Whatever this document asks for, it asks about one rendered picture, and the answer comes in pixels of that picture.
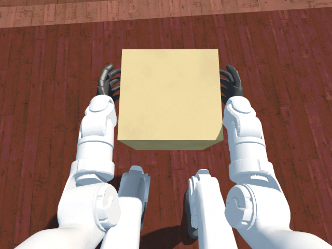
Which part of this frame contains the carton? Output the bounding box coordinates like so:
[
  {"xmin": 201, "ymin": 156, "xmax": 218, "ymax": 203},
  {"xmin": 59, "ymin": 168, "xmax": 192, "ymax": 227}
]
[{"xmin": 117, "ymin": 49, "xmax": 224, "ymax": 150}]

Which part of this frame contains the robot right upper arm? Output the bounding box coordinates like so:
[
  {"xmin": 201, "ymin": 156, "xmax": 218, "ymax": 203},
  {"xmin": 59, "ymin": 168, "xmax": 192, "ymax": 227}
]
[{"xmin": 224, "ymin": 183, "xmax": 332, "ymax": 249}]

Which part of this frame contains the left robot forearm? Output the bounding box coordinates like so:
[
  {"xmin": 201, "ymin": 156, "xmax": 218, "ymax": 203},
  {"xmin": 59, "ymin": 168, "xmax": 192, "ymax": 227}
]
[{"xmin": 57, "ymin": 95, "xmax": 118, "ymax": 223}]

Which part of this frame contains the robot right hand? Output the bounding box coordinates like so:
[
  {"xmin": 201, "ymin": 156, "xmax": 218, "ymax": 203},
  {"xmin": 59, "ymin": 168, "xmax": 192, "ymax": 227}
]
[{"xmin": 219, "ymin": 64, "xmax": 243, "ymax": 105}]

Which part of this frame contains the left robot foot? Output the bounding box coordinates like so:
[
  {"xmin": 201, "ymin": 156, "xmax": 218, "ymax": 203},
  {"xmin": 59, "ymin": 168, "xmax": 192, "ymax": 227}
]
[{"xmin": 140, "ymin": 202, "xmax": 148, "ymax": 232}]

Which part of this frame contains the right robot forearm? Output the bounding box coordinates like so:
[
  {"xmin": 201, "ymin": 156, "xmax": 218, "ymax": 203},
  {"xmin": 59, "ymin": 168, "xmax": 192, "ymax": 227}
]
[{"xmin": 223, "ymin": 96, "xmax": 291, "ymax": 219}]

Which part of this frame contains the robot right thigh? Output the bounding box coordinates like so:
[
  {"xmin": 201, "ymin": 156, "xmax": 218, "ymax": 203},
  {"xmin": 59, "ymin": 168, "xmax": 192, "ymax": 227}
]
[{"xmin": 189, "ymin": 174, "xmax": 238, "ymax": 249}]

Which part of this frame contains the robot left hand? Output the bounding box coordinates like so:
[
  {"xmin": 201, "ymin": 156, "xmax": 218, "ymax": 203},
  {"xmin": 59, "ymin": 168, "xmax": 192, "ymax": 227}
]
[{"xmin": 96, "ymin": 63, "xmax": 121, "ymax": 103}]

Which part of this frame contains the robot left upper arm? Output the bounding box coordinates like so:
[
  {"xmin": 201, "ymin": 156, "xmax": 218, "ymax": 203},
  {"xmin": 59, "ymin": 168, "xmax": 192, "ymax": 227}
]
[{"xmin": 14, "ymin": 182, "xmax": 121, "ymax": 249}]

